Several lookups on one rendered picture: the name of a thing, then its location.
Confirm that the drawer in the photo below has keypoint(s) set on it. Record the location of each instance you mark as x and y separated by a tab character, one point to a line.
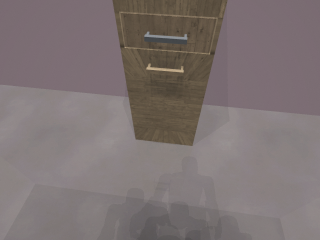
199	31

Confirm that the cabinet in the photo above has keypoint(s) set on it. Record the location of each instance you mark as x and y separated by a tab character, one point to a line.
166	108

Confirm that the handle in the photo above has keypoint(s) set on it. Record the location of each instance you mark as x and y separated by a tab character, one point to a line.
164	71
165	39

